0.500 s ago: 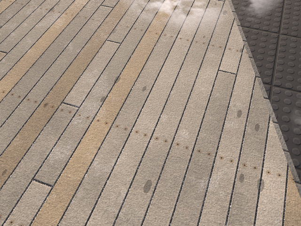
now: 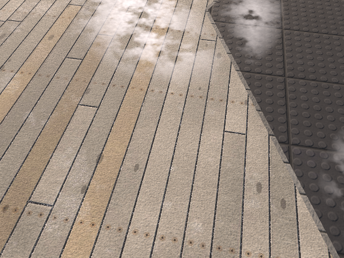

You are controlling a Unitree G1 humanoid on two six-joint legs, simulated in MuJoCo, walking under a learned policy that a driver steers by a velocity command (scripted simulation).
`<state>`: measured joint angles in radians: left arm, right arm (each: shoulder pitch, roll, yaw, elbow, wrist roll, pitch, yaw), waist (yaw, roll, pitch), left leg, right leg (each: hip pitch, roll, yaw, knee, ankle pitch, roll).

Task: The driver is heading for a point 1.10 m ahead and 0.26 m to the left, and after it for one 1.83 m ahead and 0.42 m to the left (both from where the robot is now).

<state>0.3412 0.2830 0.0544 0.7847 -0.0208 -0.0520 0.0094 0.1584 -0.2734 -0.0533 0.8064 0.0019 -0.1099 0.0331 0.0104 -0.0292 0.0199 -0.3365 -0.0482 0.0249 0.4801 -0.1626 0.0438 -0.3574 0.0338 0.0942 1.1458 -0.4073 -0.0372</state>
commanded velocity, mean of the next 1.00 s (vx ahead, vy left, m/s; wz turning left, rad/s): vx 0.33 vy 0.00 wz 0.27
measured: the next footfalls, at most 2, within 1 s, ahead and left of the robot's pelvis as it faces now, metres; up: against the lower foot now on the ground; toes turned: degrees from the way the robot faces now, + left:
right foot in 0.38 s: +0.40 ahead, -0.14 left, +0.00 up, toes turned +1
left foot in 0.84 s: +0.37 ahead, +0.11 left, +0.00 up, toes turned +20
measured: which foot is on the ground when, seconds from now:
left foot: down 0.00-0.40, up 0.42-0.82, down 0.84-1.00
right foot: up 0.00-0.36, down 0.38-0.84, up 0.86-1.00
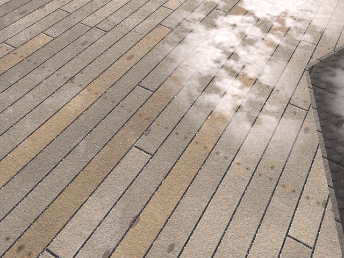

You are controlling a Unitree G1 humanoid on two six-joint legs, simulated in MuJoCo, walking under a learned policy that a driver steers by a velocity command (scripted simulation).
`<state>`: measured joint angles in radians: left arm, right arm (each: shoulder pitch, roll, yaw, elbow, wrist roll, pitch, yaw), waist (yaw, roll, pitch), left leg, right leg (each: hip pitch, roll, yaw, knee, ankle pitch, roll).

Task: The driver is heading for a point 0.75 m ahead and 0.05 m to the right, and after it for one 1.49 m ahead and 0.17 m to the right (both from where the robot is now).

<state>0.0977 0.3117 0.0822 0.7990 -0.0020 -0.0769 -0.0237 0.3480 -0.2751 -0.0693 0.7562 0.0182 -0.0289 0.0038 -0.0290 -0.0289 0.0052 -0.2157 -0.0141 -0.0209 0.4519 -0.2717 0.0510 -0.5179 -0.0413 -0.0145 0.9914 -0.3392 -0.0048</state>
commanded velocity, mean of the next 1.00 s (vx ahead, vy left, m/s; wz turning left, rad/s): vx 0.15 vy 0.00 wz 0.23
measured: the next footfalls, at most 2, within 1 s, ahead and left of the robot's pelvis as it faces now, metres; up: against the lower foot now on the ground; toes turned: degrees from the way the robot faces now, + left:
right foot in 0.28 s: +0.32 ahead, -0.12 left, +0.00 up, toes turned +10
left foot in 0.62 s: +0.26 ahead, +0.12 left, +0.00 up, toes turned +9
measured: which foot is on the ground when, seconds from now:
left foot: down 0.00-0.28, up 0.30-0.60, down 0.62-1.00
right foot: up 0.00-0.26, down 0.28-1.00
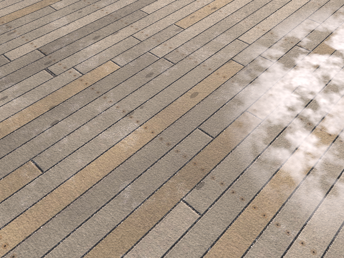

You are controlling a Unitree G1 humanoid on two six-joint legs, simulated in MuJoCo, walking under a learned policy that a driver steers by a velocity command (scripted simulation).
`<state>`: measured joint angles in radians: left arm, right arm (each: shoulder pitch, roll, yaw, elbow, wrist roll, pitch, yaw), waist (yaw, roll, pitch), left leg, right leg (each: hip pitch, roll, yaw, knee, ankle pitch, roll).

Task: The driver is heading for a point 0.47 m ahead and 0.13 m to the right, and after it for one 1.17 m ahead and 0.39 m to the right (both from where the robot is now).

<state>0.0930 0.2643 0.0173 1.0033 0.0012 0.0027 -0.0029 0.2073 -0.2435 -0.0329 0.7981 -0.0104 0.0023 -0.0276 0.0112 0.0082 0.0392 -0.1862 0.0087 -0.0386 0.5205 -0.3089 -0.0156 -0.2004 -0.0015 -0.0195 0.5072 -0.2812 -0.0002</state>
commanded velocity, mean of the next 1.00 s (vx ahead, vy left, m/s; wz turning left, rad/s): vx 0.07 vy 0.00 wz -0.35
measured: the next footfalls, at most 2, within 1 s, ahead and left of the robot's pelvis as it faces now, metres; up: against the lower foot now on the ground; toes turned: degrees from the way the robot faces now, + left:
right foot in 0.58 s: +0.15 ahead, -0.14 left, +0.00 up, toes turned -12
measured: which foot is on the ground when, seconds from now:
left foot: down 0.00-0.56, up 0.58-1.00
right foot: down 0.00-0.34, up 0.36-0.56, down 0.58-1.00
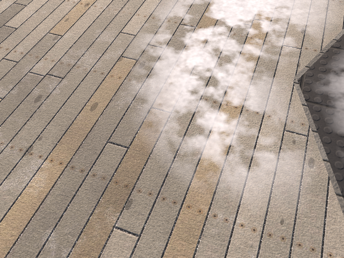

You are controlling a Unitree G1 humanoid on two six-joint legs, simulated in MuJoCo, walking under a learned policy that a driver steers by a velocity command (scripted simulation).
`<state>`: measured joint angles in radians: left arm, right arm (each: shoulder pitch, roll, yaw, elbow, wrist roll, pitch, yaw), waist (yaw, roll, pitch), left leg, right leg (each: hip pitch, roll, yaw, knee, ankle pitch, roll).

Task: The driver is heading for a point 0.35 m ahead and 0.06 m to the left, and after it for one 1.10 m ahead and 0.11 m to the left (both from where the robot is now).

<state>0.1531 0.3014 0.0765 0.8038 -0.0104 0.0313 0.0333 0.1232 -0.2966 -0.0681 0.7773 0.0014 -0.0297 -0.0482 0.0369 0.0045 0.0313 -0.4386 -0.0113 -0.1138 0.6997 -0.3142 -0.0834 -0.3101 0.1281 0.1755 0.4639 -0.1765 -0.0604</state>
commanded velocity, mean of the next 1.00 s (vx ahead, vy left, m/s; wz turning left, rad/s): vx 0.09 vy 0.00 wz -0.10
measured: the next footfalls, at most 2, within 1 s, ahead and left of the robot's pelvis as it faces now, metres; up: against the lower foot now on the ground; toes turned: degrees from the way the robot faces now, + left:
left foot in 0.08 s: +0.08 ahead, +0.14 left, +0.00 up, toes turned -6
right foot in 0.38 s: +0.03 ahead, -0.12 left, +0.00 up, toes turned +0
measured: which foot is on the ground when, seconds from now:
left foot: up 0.00-0.06, down 0.08-0.42, up 0.44-0.64, down 0.66-1.00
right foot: down 0.00-0.08, up 0.10-0.36, down 0.38-0.68, up 0.70-0.96, down 0.98-1.00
